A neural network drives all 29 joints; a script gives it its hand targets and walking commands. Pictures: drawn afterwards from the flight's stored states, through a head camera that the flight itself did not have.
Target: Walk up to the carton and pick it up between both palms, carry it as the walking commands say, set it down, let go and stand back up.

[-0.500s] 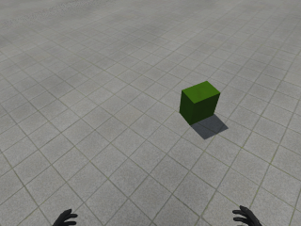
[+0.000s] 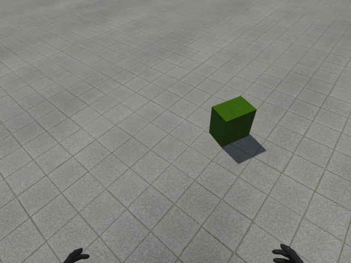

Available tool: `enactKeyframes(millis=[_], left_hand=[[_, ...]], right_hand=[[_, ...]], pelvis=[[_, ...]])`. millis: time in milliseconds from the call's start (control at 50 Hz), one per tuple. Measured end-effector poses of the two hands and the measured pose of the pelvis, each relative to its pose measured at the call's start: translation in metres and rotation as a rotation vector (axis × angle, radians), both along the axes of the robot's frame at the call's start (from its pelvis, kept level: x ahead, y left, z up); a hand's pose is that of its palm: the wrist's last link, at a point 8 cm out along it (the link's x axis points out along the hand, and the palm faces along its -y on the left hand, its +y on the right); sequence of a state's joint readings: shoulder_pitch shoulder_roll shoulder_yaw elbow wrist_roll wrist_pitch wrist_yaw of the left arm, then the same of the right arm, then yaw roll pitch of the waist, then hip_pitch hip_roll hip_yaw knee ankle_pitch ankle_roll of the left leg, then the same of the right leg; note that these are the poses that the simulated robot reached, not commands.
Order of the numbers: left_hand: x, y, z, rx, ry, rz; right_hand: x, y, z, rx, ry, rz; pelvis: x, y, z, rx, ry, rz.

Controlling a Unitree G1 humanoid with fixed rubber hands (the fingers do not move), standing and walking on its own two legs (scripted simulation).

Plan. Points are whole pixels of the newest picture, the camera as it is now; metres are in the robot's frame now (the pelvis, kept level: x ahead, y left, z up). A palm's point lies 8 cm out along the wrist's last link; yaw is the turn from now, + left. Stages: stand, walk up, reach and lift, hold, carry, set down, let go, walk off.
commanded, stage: stand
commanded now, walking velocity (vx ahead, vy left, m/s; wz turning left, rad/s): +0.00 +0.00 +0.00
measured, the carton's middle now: (231, 121) +1.12 -0.34 -0.62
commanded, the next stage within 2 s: walk up in 0.08 s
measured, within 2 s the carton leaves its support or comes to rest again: neither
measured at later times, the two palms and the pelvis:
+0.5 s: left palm out of the picture +0.13 +0.23 -0.09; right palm out of the picture +0.06 -0.30 -0.11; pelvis +0.01 -0.03 +0.01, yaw -7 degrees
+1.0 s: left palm (122, 260) +0.15 +0.15 -0.07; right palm (317, 219) +0.26 -0.35 -0.12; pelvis +0.18 -0.10 +0.03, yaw -9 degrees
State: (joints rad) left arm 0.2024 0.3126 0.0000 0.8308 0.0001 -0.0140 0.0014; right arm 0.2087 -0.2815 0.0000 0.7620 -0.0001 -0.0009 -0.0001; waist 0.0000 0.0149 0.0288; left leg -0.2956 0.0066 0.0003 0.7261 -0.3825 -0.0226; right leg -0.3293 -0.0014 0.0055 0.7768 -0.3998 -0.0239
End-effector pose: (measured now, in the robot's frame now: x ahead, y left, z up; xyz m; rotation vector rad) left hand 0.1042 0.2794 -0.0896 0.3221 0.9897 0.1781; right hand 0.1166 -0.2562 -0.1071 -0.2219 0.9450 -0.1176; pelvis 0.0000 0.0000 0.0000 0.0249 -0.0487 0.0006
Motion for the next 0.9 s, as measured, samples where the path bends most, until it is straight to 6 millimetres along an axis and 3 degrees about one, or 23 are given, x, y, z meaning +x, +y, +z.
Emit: enactKeyframes(millis=[320, 420, 500, 560, 640, 780, 900], left_hand=[[-0.014, 0.004, -0.004, -0.025, 0.047, 0.0], [0.007, -0.019, 0.0, -0.06, 0.098, -0.076], [0.028, -0.049, 0.001, -0.071, 0.117, -0.123], [0.041, -0.075, -0.006, -0.058, 0.125, -0.142], [0.029, -0.103, -0.008, -0.056, 0.155, -0.09], [0.001, -0.131, 0.009, -0.052, 0.327, 0.0], [0.011, -0.137, 0.02, -0.039, 0.413, 0.044]], right_hand=[[-0.018, 0.003, -0.002, -0.004, 0.028, -0.014], [-0.037, -0.015, 0.0, 0.008, 0.046, -0.089], [-0.053, -0.041, -0.003, 0.013, 0.099, -0.137], [-0.053, -0.065, -0.015, 0.021, 0.138, -0.153], [-0.037, -0.085, -0.021, 0.04, 0.184, -0.137], [0.009, -0.094, -0.015, 0.103, 0.212, -0.126], [0.069, -0.095, -0.013, 0.131, 0.184, -0.122]], pelvis=[[-0.008, 0.006, 0.001, -0.009, -0.007, -0.005], [0.0, -0.008, 0.007, -0.017, -0.02, -0.077], [0.012, -0.032, 0.01, -0.017, 0.003, -0.117], [0.022, -0.056, 0.002, 0.004, 0.03, -0.133], [0.04, -0.078, 0.005, 0.021, 0.045, -0.116], [0.086, -0.095, 0.024, 0.046, 0.091, -0.119], [0.132, -0.099, 0.029, 0.053, 0.105, -0.14]])
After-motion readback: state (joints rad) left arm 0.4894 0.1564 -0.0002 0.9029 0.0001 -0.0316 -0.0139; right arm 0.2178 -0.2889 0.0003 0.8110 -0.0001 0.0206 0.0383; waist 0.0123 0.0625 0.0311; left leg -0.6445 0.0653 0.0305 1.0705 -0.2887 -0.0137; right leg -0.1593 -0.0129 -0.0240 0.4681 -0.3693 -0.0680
